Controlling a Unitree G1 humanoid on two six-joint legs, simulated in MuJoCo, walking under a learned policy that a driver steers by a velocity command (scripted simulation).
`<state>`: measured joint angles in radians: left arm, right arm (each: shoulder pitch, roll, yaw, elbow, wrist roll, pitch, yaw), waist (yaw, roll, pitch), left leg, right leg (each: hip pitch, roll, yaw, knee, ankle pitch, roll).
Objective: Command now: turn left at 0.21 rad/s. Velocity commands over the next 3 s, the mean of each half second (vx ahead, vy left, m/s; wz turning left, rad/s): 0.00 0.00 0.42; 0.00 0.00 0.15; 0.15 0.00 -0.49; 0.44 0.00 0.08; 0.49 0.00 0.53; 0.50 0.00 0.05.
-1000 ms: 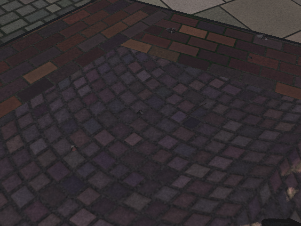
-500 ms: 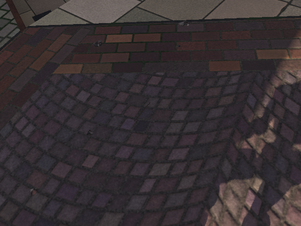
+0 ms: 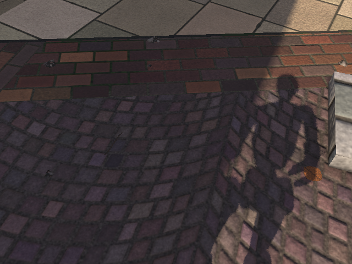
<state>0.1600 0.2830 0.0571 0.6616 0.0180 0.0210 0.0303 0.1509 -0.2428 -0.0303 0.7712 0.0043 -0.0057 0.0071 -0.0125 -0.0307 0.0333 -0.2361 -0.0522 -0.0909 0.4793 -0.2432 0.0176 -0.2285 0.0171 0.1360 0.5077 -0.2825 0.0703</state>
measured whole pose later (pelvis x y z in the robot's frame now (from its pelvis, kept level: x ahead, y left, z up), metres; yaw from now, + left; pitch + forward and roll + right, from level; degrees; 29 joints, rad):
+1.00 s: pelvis -0.01 +0.03 -0.01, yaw +19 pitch +0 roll +0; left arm 0.21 0.28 0.05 0.71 -0.01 0.00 0.01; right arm 0.14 -0.26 -0.02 0.67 -0.02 0.01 -0.02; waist 0.01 0.01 0.04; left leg -0.26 -0.07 -0.03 0.55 -0.29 0.04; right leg -0.28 0.00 0.09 0.56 -0.28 0.04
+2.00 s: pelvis +0.32 +0.00 -0.01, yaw +7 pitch +1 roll +1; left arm 0.32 0.30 0.02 0.72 -0.01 -0.09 0.00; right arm 0.17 -0.31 -0.06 0.68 0.02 -0.07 0.04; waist 0.01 -0.01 0.06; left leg -0.40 -0.11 0.01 0.51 -0.13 0.09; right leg -0.32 0.01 0.05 1.23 -0.39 -0.01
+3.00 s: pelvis +0.82 +0.14 +0.00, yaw +23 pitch +1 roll +1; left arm 0.32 0.32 0.06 0.81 -0.03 -0.05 0.00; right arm 0.20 -0.26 -0.05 0.71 -0.01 -0.08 0.02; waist 0.01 -0.04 0.04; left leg -0.27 -0.01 0.09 0.44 -0.19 0.04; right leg -0.47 -0.08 0.05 1.15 -0.35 0.00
